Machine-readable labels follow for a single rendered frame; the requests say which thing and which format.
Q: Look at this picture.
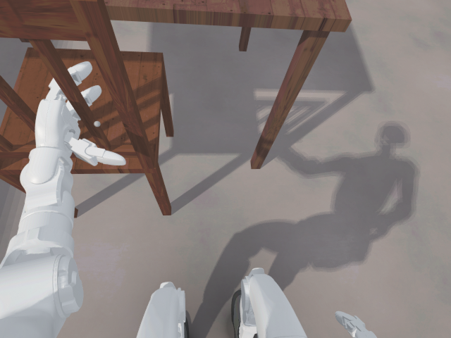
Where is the robot right hand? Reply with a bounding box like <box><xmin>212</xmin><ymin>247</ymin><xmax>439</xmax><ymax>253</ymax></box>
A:
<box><xmin>335</xmin><ymin>311</ymin><xmax>377</xmax><ymax>338</ymax></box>

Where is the table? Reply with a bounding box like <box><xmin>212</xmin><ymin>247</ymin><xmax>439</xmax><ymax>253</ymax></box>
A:
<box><xmin>19</xmin><ymin>0</ymin><xmax>352</xmax><ymax>169</ymax></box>

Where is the robot left hand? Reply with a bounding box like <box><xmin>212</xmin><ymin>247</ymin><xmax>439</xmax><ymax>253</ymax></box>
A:
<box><xmin>35</xmin><ymin>61</ymin><xmax>126</xmax><ymax>166</ymax></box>

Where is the chair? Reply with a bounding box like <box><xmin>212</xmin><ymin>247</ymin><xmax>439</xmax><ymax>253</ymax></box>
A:
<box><xmin>0</xmin><ymin>0</ymin><xmax>174</xmax><ymax>218</ymax></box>

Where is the right robot shin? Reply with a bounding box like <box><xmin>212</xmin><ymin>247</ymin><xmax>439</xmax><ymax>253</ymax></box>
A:
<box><xmin>239</xmin><ymin>268</ymin><xmax>264</xmax><ymax>338</ymax></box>

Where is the robot left forearm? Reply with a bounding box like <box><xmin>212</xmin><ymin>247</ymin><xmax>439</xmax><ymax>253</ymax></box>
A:
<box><xmin>0</xmin><ymin>146</ymin><xmax>75</xmax><ymax>269</ymax></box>

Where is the left robot upper arm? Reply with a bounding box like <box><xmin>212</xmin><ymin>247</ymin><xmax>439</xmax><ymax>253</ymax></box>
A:
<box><xmin>0</xmin><ymin>254</ymin><xmax>84</xmax><ymax>338</ymax></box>

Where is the left robot thigh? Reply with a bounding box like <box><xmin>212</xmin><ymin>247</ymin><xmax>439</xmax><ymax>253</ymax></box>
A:
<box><xmin>136</xmin><ymin>287</ymin><xmax>186</xmax><ymax>338</ymax></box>

